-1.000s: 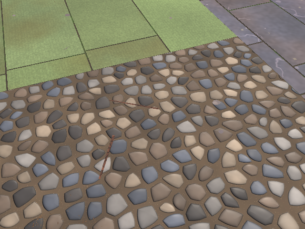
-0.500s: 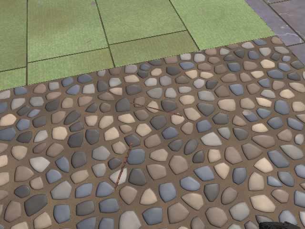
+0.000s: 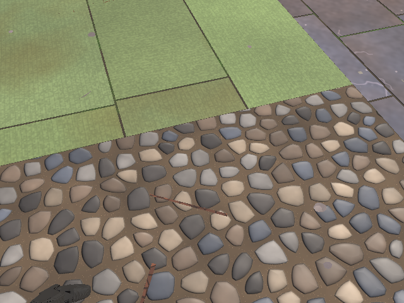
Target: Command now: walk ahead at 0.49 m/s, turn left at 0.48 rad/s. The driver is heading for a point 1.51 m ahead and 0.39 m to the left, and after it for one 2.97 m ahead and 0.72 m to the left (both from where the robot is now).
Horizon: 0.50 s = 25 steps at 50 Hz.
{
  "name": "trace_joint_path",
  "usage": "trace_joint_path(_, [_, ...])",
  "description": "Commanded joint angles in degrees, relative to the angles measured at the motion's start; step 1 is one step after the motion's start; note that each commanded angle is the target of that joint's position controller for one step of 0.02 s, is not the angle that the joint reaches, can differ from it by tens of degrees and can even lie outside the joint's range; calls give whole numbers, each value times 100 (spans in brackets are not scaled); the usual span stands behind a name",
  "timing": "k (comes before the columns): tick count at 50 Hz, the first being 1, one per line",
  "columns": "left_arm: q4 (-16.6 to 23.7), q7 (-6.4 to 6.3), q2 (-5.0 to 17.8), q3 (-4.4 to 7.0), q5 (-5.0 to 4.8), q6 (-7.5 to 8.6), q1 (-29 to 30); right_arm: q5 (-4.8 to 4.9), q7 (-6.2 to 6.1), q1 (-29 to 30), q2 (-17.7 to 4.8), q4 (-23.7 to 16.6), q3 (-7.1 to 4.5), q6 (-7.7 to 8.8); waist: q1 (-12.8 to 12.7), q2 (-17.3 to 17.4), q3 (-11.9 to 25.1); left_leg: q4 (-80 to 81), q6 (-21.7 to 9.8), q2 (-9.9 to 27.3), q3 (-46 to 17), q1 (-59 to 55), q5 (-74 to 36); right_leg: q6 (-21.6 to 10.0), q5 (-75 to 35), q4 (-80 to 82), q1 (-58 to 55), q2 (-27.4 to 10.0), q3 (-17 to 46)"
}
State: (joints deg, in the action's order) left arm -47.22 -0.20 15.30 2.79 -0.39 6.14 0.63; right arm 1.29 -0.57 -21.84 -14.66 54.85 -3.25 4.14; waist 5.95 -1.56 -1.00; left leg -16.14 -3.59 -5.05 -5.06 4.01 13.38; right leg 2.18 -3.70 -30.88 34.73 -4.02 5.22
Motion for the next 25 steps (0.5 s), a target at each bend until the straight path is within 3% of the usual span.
trace_joint_path(1, [470,72,522,84,-52,123,485,44,-71,-33,-962,-307,-219,0,-209,542,-165,219,-759,1496,-1274,486,-363,-2,41,433,-737,190,-27])
trace_joint_path(3, [449,81,711,142,-67,179,223,17,-87,13,-1025,-369,-265,-53,-408,704,-55,-185,-677,1560,-1491,334,-613,-117,553,570,-1208,223,-77])
trace_joint_path(4, [329,60,834,212,-56,203,-261,3,-84,54,-925,-421,-242,-70,-657,724,166,-625,-568,1373,-1462,398,-937,-256,762,739,-1871,238,-147])
trace_joint_path(5, [182,23,1084,315,20,241,-1089,-39,-54,127,-676,-539,-153,-62,-1043,542,819,-1763,-403,998,-1228,792,-1001,-545,937,634,-3142,-155,154])
trace_joint_path(6, [84,-22,1573,447,100,219,-1955,-50,-31,-180,-268,-721,-40,-13,-1164,-523,1785,-3691,-12,276,-452,2341,204,-1126,1457,626,-5225,-1409,1734])
trace_joint_path(7, [-59,27,1541,445,56,123,-2203,69,-26,-548,-205,-869,20,42,-982,-1939,2177,-5043,100,136,-205,3710,2134,-1630,2600,1277,-5882,-2191,3772])
trace_joint_path(8, [88,46,937,284,44,115,-1844,152,-45,-322,-823,-805,-129,35,-1020,-1073,1437,-5639,91,521,-477,4107,1775,-1430,3086,1438,-5243,-1963,3341])
trace_joint_path(9, [161,45,697,213,35,92,-1509,134,-53,93,-947,-881,-181,3,-992,-599,824,-5682,102,740,-310,4116,1273,-1206,2626,1493,-4493,-1716,2372])
trace_joint_path(10, [161,58,573,169,57,79,-1198,78,-58,258,-854,-920,-190,-25,-856,-316,449,-5475,145,927,-235,3913,855,-1126,1991,1661,-3818,-1447,1729])
trace_joint_path(11, [143,56,461,137,89,72,-1030,37,-43,338,-772,-966,-219,-63,-737,-397,240,-5234,161,1091,-243,3746,585,-1086,1567,1815,-3400,-1281,1278])
trace_joint_path(14, [24,51,533,183,98,114,-1004,56,35,431,-445,-1148,-187,-192,-618,-432,62,-4954,238,1270,-69,3521,177,-1169,804,2190,-2902,-1097,389])
trace_joint_path(17, [-88,14,717,254,88,126,-1115,20,69,769,-405,-1393,-170,-231,-639,-214,-38,-4250,324,1295,-74,3780,-410,-1281,176,2333,-2984,-1141,-165])
trace_joint_path(21, [-136,-35,909,300,59,52,-1234,7,219,1435,-329,-1657,-99,-180,-848,-143,-188,-2934,279,1202,279,3520,-1425,-1157,-76,2377,-3085,-1008,-945])
trace_joint_path(25, [-264,-55,1098,355,-41,-71,-1625,9,352,2108,-335,-2007,-64,-190,-1031,-98,-394,-2237,116,1082,592,3535,-1296,-1035,-322,2190,-3666,-1199,-1295])
